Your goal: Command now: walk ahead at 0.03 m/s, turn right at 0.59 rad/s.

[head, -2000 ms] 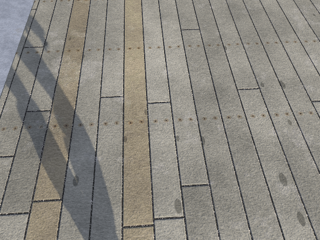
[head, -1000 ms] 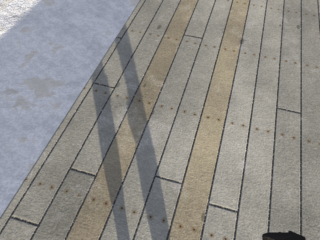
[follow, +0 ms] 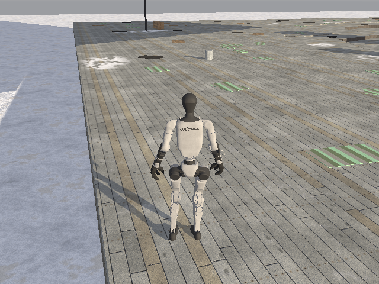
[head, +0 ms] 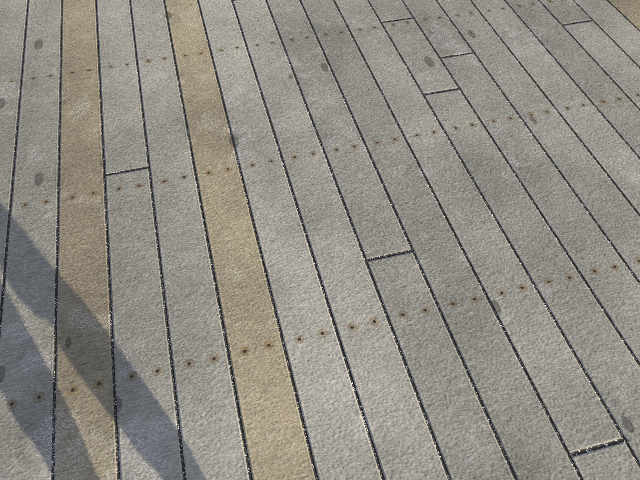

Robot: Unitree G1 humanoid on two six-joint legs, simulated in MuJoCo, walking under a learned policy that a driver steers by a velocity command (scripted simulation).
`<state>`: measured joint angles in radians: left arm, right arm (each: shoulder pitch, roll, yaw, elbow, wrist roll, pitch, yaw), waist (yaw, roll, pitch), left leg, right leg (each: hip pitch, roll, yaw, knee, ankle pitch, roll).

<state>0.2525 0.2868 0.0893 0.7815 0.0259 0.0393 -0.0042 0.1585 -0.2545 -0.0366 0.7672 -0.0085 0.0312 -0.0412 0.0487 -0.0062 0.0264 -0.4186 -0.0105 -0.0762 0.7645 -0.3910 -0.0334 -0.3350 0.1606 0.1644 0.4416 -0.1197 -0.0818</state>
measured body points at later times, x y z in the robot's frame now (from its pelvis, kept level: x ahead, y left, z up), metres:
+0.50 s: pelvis -0.01 +0.02 +0.00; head +0.02 +0.02 +0.45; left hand +0.20 +0.24 -0.11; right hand +0.01 -0.26 -0.12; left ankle +0.02 +0.13 -0.74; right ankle -0.06 -0.08 -0.73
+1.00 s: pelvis +0.01 +0.01 +0.01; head +0.01 +0.01 +0.46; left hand +0.20 +0.23 -0.11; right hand -0.07 -0.25 -0.13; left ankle -0.01 +0.13 -0.74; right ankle -0.02 -0.09 -0.70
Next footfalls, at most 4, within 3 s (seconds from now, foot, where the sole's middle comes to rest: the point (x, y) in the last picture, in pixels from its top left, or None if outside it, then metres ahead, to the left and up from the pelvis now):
0.06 left None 0.05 0.12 -0.77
0.52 right None -0.01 -0.08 -0.77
0.82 left None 0.03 0.12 -0.77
1.18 right None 0.14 -0.15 -0.77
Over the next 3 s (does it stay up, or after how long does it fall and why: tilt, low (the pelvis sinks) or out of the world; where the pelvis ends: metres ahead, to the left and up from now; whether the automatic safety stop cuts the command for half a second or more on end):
stays up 0.99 -0.17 0.00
